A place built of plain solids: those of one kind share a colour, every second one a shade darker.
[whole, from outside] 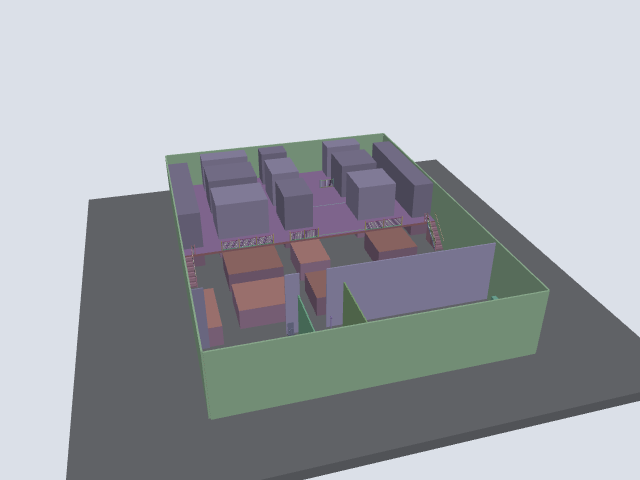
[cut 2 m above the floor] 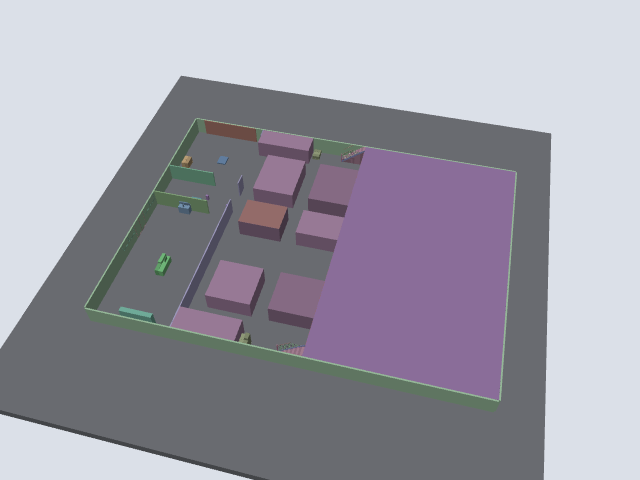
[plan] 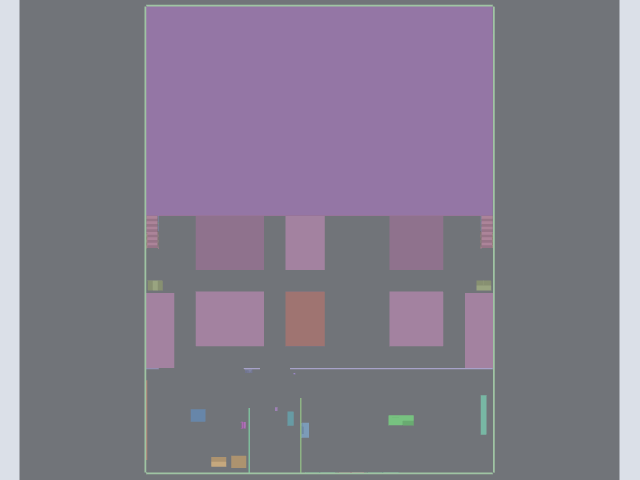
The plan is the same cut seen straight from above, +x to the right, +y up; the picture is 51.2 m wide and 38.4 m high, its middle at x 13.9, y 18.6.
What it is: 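A self-storage house; a reception shop, a loading bay, aisles of roller-shutter units, a steel mezzanine reached by steel stairs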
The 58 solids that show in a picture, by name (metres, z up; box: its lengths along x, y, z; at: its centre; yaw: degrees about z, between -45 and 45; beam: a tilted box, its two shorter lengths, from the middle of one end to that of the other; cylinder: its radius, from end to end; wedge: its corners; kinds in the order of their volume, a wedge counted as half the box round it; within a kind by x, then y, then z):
{
 "units_deck_1": {"box": [2.25, 13.3, 4.01], "at": [1.11, 28.46, 4.25]},
 "units_deck_2": {"box": [5.46, 4.38, 4.01], "at": [6.69, 25.08, 4.25]},
 "units_deck_3": {"box": [5.46, 4.38, 4.01], "at": [6.69, 31.18, 4.25]},
 "units_deck_4": {"box": [5.46, 2.2, 4.01], "at": [6.69, 36.19, 4.25]},
 "units_deck_5": {"box": [3.15, 4.38, 4.01], "at": [12.71, 25.08, 4.25]},
 "units_deck_6": {"box": [3.15, 4.38, 4.01], "at": [12.71, 31.18, 4.25]},
 "units_deck_7": {"box": [3.15, 2.2, 4.01], "at": [12.71, 36.19, 4.25]},
 "units_deck_8": {"box": [4.3, 4.38, 4.01], "at": [21.62, 25.08, 4.25]},
 "units_deck_9": {"box": [4.3, 4.38, 4.01], "at": [21.62, 31.18, 4.25]},
 "units_deck_10": {"box": [4.3, 2.2, 4.01], "at": [21.62, 36.19, 4.25]},
 "units_deck_11": {"box": [2.25, 13.3, 4.01], "at": [26.61, 28.46, 4.25]},
 "units_1": {"box": [2.25, 6.01, 2.05], "at": [1.11, 11.36, 0.97]},
 "units_2": {"box": [2.25, 13.3, 2.05], "at": [1.11, 28.46, 0.97]},
 "units_3": {"box": [5.46, 4.38, 2.05], "at": [6.69, 12.29, 0.97]},
 "units_4": {"box": [5.46, 4.38, 2.05], "at": [6.69, 18.39, 0.97]},
 "units_5": {"box": [5.46, 2.2, 2.05], "at": [6.69, 36.19, 0.97]},
 "units_6": {"box": [3.15, 4.38, 2.05], "at": [12.71, 12.29, 0.97]},
 "units_7": {"box": [3.15, 4.38, 2.05], "at": [12.71, 18.39, 0.97]},
 "units_8": {"box": [3.15, 2.2, 2.05], "at": [12.71, 36.19, 0.97]},
 "units_9": {"box": [4.3, 4.38, 2.05], "at": [21.62, 12.29, 0.97]},
 "units_10": {"box": [4.3, 4.38, 2.05], "at": [21.62, 18.39, 0.97]},
 "units_11": {"box": [4.3, 2.2, 2.05], "at": [21.62, 36.19, 0.97]},
 "units_12": {"box": [2.25, 6.01, 2.05], "at": [26.61, 11.36, 0.97]},
 "units_13": {"box": [2.25, 13.3, 2.05], "at": [26.61, 28.46, 0.97]},
 "wall_1": {"box": [0.15, 37.28, 6.55], "at": [-0.07, 18.64, 3.23]},
 "wall_2": {"box": [27.73, 0.15, 6.55], "at": [13.87, -0.07, 3.23]},
 "wall_3": {"box": [27.73, 0.15, 6.55], "at": [13.87, 37.35, 3.23]},
 "wall_4": {"box": [0.15, 37.28, 6.55], "at": [27.8, 18.64, 3.23]},
 "slab_deck_1": {"box": [27.73, 16.76, 0.25], "at": [13.87, 28.9, 2.12]},
 "front_wall_1": {"box": [1.0, 0.12, 6.3], "at": [0.5, 8.31, 3.1]},
 "front_wall_2": {"box": [1.3, 0.12, 6.3], "at": [8.45, 8.31, 3.1]},
 "front_wall_3": {"box": [16.23, 0.12, 6.3], "at": [19.61, 8.31, 3.1]},
 "reception_side_1": {"box": [0.12, 5.97, 6.3], "at": [12.36, 2.98, 3.1]},
 "bay_side_1": {"box": [0.12, 5.17, 6.3], "at": [8.24, 2.58, 3.1]},
 "utop_1": {"box": [2.23, 5.99, 0.03], "at": [1.11, 11.36, 2.01]},
 "utop_2": {"box": [5.44, 4.36, 0.03], "at": [6.69, 12.29, 2.01]},
 "utop_3": {"box": [5.44, 4.36, 0.03], "at": [6.69, 18.39, 2.01]},
 "utop_4": {"box": [3.13, 4.36, 0.03], "at": [12.71, 12.29, 2.01]},
 "utop_5": {"box": [3.13, 4.36, 0.03], "at": [12.71, 18.39, 2.01]},
 "utop_6": {"box": [4.28, 4.36, 0.03], "at": [21.62, 18.39, 2.01]},
 "shelving_1": {"box": [0.48, 3.16, 1.92], "at": [26.99, 4.6, 0.91]},
 "loading_door_1": {"box": [0.08, 6.38, 4.25], "at": [0.04, 4.18, 2.08]},
 "counter_1": {"box": [1.14, 0.36, 1.08], "at": [19.94, 3.96, 0.49]},
 "counter_2": {"box": [2.01, 0.45, 0.79], "at": [20.39, 4.36, 0.34]},
 "counter_3": {"box": [0.92, 0.39, 0.83], "at": [20.95, 3.94, 0.36]},
 "deck_stair_1": {"box": [0.9, 0.64, 1.43], "at": [0.46, 19.77, 0.67]},
 "more_packing_table_packing_table_1": {"box": [0.6, 1.2, 0.96], "at": [12.72, 3.38, 0.43]},
 "bay_1": {"box": [0.59, 0.39, 0.68], "at": [5.5, 0.65, 0.48]},
 "bay_2": {"box": [0.59, 0.39, 0.68], "at": [5.5, 1.05, 0.48]},
 "bay_3": {"box": [1.19, 0.99, 0.3], "at": [7.4, 0.85, 0.29]},
 "foot_pallet_1": {"box": [0.39, 0.79, 0.35], "at": [0.32, 14.96, 0.32]},
 "foot_pallet_2": {"box": [0.39, 0.79, 0.35], "at": [0.72, 14.96, 0.32]},
 "foot_pallet_3": {"box": [0.39, 0.79, 0.35], "at": [1.12, 14.96, 0.32]},
 "foot_pallet_4": {"box": [0.59, 0.39, 1.44], "at": [26.71, 15.16, 0.86]},
 "cleaner_cart_1": {"box": [0.5, 1.15, 1.07], "at": [11.55, 4.3, 0.48]},
 "onway_owbay_1": {"box": [1.2, 1.0, 0.19], "at": [4.15, 4.56, 0.05]},
 "deck_fascia_1": {"box": [27.73, 0.02, 0.25], "at": [13.87, 20.53, 2.12]},
 "more_fire_point_fire_point_1": {"box": [0.55, 0.07, 1.3], "at": [8.2, 8.21, 0.6]}
}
